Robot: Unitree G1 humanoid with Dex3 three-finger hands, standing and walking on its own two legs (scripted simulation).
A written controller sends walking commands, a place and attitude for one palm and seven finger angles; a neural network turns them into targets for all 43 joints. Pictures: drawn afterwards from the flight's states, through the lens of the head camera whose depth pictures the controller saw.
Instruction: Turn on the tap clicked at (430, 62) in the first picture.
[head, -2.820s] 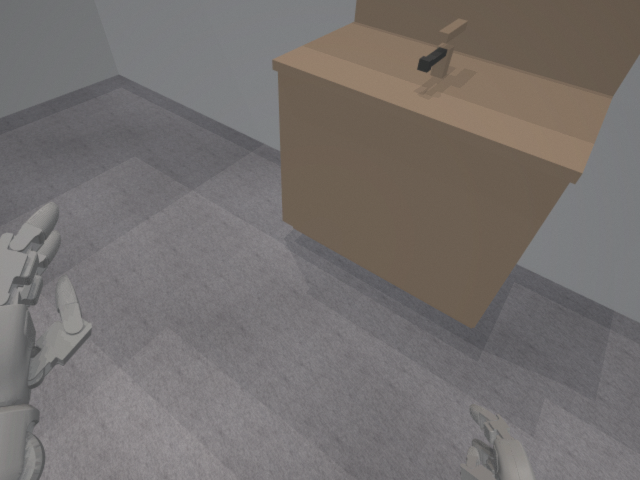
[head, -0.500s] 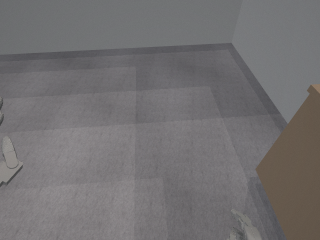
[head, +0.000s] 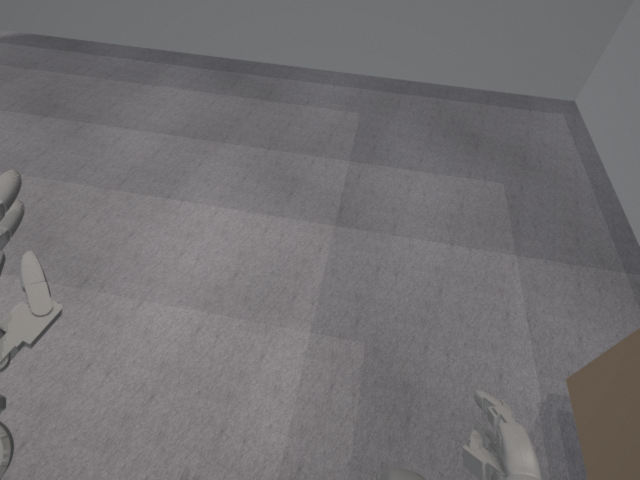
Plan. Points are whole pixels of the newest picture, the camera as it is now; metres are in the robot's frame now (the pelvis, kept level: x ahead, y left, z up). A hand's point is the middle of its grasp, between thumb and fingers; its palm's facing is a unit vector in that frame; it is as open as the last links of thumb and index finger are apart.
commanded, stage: walk to a spot facing it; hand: left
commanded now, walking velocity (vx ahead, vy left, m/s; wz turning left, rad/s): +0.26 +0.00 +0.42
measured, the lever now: out of the picture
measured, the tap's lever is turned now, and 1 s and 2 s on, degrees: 0 0 0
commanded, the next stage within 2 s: turn to face it in 0.98 s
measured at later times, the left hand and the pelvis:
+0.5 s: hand out of the picture +0.13 +0.24 +0.17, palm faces +0.60 -0.70 -0.39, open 7.4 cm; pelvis +0.00 -0.04 +0.02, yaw +18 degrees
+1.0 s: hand out of the picture +0.15 +0.32 +0.21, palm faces +0.68 -0.58 -0.45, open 7.4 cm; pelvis +0.05 +0.02 +0.02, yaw +21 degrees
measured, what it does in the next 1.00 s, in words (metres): steps on the spot, turning left: right foot, then left foot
